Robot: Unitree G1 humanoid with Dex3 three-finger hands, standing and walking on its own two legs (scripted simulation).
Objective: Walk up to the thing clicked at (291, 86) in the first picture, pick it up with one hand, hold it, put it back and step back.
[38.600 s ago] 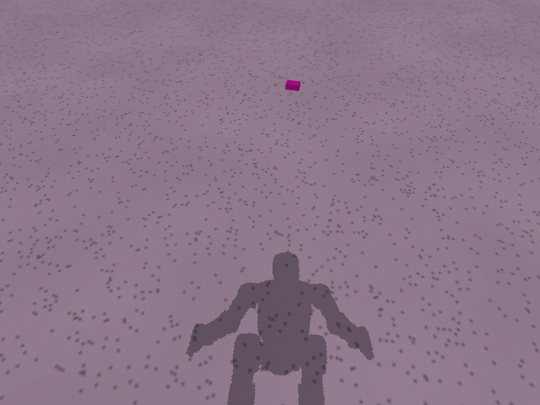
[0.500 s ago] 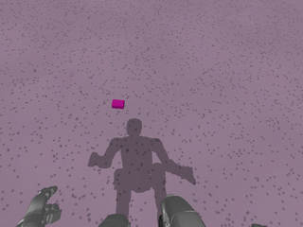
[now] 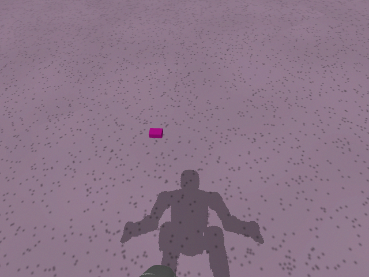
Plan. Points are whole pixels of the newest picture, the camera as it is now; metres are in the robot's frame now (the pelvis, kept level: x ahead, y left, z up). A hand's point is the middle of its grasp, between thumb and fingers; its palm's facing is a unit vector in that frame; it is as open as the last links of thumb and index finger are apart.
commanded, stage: step back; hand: left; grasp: from above
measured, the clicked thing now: (156, 133) +1.07 +0.31 -0.74
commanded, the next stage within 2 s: stand in 0.92 s
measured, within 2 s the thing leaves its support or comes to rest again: neither
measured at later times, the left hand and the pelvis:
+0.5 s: hand out of the picture +0.06 +0.27 -0.13, palm faces +0.08 -0.92 -0.39, open 7.3 cm; pelvis +0.01 +0.00 +0.01, yaw +3 degrees
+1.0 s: hand out of the picture +0.10 +0.30 -0.15, palm faces +0.05 -0.93 -0.36, open 7.3 cm; pelvis +0.04 +0.04 +0.01, yaw +3 degrees
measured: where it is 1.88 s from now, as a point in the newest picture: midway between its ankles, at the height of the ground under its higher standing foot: outside the picture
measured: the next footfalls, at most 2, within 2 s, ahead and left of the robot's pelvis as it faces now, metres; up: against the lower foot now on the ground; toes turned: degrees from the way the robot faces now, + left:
left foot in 0.08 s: +0.03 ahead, +0.13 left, +0.00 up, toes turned +0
left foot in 0.66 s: +0.10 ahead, +0.16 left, +0.00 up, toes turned +5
